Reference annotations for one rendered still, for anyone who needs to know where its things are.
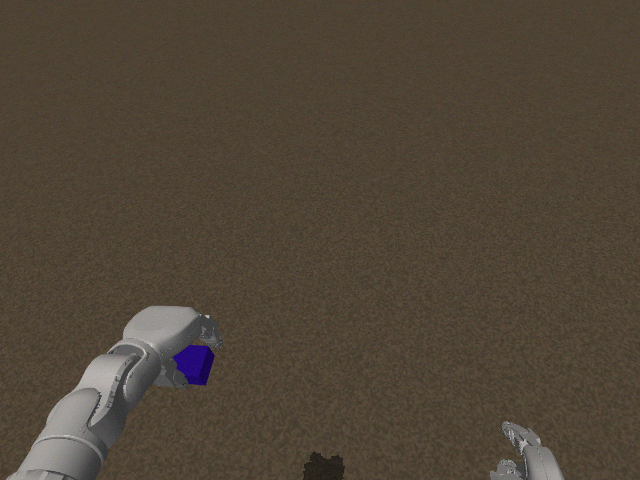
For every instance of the right robot hand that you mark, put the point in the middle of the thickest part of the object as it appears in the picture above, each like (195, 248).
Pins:
(539, 462)

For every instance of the small box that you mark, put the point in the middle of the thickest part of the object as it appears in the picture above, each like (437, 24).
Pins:
(195, 362)

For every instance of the left robot hand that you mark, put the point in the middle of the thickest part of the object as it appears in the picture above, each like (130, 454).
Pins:
(169, 330)

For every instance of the left robot arm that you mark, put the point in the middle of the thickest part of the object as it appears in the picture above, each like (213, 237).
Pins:
(89, 420)

